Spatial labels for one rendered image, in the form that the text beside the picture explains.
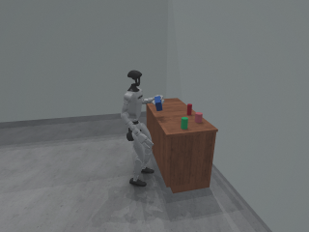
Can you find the left robot forearm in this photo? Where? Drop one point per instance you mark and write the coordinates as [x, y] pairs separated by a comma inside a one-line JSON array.
[[146, 101]]

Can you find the sponge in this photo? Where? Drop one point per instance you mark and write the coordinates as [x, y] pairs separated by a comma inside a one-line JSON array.
[[158, 104]]

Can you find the right robot foot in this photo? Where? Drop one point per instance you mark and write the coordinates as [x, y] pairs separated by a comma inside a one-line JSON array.
[[138, 183]]

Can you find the right robot forearm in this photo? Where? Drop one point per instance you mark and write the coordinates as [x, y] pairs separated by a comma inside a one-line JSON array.
[[129, 123]]

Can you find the humanoid robot torso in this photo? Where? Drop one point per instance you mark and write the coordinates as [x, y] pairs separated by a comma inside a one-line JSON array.
[[135, 108]]

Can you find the right robot upper arm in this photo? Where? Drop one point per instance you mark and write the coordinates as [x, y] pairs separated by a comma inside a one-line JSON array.
[[128, 97]]

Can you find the table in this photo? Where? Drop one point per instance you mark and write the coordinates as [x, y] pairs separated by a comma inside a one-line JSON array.
[[184, 156]]

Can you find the robot right hand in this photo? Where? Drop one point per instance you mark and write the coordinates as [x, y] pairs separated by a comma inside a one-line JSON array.
[[142, 137]]

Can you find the robot left hand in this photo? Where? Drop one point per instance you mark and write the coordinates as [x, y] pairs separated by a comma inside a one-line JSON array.
[[161, 98]]

